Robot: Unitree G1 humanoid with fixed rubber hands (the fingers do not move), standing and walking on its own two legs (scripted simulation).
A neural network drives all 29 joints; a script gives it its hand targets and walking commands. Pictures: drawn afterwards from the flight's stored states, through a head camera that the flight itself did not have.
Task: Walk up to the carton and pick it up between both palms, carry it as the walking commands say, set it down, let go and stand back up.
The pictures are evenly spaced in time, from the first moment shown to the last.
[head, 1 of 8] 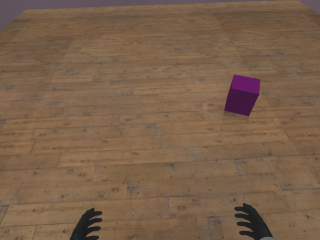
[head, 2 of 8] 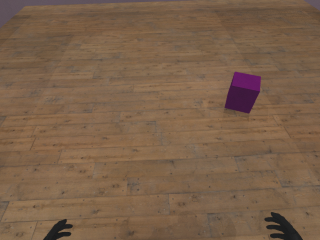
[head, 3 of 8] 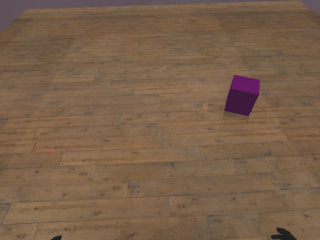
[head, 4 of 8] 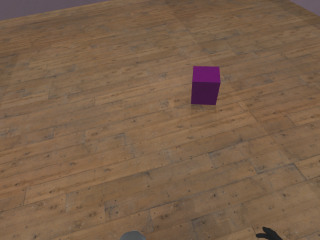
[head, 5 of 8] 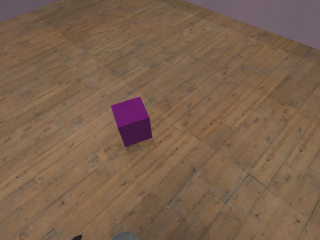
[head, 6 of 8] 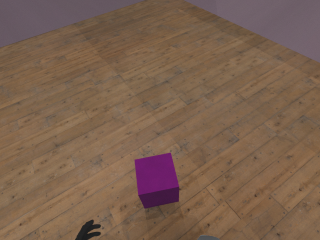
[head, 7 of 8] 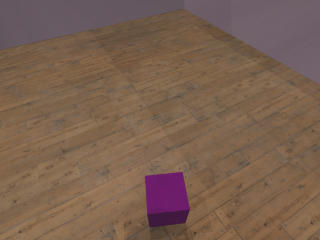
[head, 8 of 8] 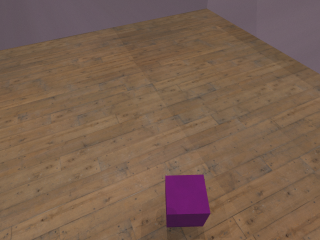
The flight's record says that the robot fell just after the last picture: no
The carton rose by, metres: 0.00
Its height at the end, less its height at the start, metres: +0.00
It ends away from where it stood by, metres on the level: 0.00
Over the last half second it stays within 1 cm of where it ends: yes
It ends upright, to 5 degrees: yes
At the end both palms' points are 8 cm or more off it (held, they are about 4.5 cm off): yes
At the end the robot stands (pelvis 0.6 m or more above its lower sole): yes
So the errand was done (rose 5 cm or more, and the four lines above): no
